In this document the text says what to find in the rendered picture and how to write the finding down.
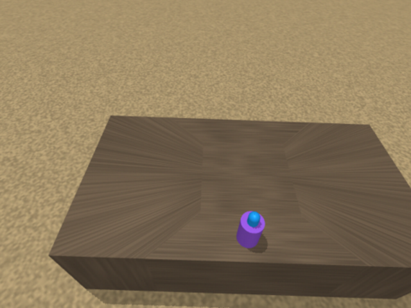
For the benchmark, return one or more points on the bottle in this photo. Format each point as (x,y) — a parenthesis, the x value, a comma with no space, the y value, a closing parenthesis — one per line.
(250,229)

